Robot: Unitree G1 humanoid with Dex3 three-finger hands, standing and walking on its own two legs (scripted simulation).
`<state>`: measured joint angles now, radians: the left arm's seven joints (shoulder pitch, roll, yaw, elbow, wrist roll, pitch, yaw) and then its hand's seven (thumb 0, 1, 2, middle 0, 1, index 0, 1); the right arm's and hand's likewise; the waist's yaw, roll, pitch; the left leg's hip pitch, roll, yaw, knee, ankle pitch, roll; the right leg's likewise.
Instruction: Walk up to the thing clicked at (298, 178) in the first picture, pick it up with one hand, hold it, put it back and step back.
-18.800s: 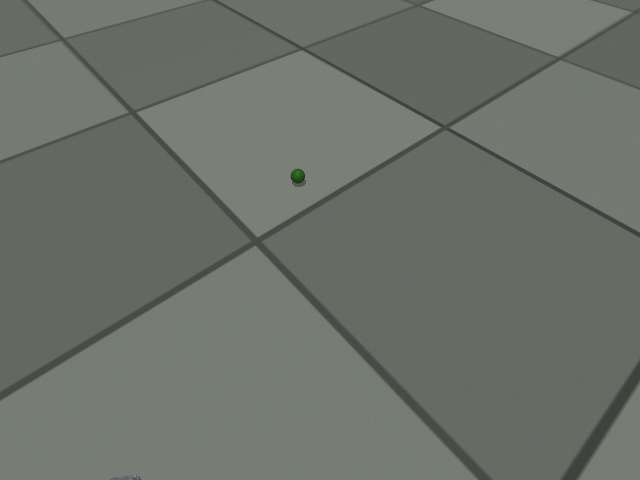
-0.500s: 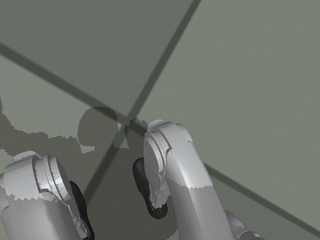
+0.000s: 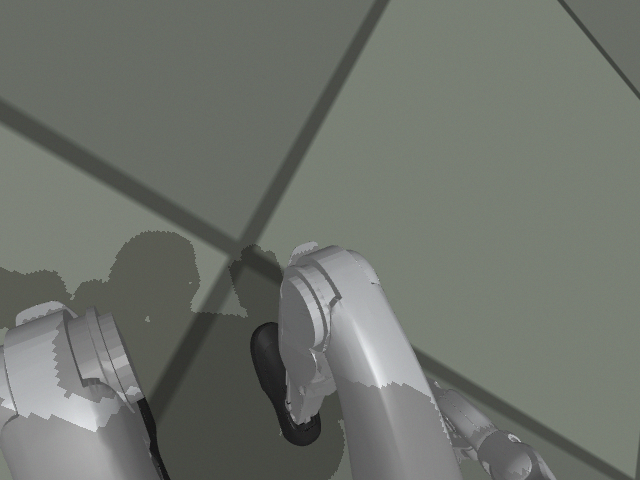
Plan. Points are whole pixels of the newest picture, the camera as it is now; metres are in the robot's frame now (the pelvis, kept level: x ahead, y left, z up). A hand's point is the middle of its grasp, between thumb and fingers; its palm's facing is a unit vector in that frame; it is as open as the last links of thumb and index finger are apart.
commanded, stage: rest palm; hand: left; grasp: from above
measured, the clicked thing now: out of the picture +0.42 +0.36 -0.26
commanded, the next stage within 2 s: close in 0.20 s
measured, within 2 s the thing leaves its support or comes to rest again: neither
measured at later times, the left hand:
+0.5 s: hand out of the picture +0.41 +0.36 -0.24, palm faces -0.41 -0.20 -0.89, open 13.4 cm
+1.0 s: hand out of the picture +0.40 +0.36 -0.25, palm faces -0.42 -0.20 -0.89, open 10.8 cm
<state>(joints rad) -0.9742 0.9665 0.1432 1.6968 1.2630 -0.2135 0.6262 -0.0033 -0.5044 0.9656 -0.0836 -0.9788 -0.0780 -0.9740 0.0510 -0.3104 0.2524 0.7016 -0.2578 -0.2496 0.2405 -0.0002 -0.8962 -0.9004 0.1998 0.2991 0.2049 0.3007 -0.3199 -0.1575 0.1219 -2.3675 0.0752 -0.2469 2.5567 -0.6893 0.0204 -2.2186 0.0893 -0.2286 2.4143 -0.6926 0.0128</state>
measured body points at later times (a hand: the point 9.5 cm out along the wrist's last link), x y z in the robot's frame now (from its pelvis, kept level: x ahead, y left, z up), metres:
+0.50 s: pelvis +0.00 +0.00 +0.00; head +0.25 +0.14 +0.34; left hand +0.42 +0.36 -0.19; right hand +0.07 -0.24 -0.07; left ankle +0.07 +0.13 -0.26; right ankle +0.10 -0.10 -0.26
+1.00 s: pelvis +0.00 +0.00 +0.00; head +0.25 +0.15 +0.34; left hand +0.42 +0.37 -0.20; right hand +0.09 -0.24 -0.06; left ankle +0.07 +0.13 -0.26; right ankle +0.10 -0.10 -0.26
